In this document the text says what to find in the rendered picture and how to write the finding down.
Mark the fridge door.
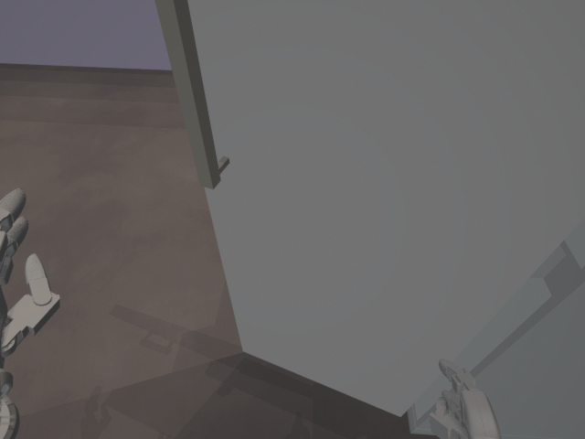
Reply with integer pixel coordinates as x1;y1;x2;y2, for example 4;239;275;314
187;0;585;417

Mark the robot left forearm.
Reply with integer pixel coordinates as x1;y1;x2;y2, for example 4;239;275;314
0;369;20;439

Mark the handle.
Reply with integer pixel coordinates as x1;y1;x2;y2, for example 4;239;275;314
155;0;229;189

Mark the right robot hand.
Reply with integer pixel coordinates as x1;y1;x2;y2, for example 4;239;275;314
430;359;502;439

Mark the left robot hand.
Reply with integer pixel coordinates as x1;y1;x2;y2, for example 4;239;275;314
0;188;60;369

